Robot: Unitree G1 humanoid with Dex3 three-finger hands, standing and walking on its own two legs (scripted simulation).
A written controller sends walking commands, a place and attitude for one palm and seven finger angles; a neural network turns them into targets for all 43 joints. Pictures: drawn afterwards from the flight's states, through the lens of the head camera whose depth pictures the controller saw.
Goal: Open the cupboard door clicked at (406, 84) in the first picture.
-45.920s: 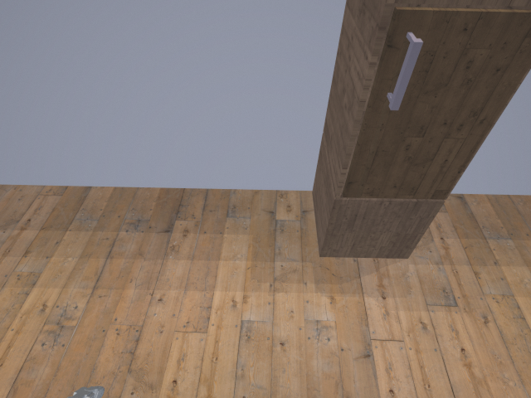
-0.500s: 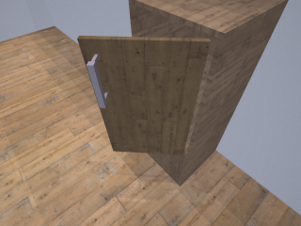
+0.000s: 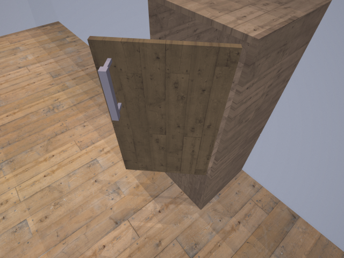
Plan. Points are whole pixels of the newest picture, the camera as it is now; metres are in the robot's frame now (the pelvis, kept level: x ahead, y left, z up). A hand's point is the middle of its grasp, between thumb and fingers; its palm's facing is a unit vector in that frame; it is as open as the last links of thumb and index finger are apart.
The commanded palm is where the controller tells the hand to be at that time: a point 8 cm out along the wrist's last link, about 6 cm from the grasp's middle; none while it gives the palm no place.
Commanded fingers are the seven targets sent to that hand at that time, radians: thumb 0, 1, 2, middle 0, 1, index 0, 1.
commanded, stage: look again from close up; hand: left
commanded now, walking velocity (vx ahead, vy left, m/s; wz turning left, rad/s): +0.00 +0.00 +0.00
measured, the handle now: (112, 91) +0.49 +0.20 +0.12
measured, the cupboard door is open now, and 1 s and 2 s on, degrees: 44 44 44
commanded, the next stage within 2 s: shuffle to correct the standing spot in 0.22 s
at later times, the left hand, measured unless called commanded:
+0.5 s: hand out of the picture +0.01 +0.18 -0.17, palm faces +0.02 -0.97 -0.23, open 7.4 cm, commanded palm none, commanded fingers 0.00 0.90 0.90 -0.20 -0.30 -0.20 -0.30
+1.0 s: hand out of the picture -0.04 +0.17 -0.18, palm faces +0.02 -0.99 -0.17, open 7.4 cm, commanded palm none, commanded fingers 0.00 0.90 0.90 -0.20 -0.30 -0.20 -0.30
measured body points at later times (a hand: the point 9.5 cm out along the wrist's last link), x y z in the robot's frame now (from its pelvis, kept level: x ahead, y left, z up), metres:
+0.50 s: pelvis -0.01 +0.00 +0.00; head +0.01 +0.00 +0.45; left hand +0.01 +0.23 -0.16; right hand +0.01 -0.23 -0.16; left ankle -0.04 +0.09 -0.74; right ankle -0.04 -0.10 -0.74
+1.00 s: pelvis -0.03 +0.00 +0.00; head -0.02 +0.00 +0.45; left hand -0.04 +0.22 -0.16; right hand -0.05 -0.21 -0.16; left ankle -0.04 +0.09 -0.74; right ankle -0.05 -0.10 -0.74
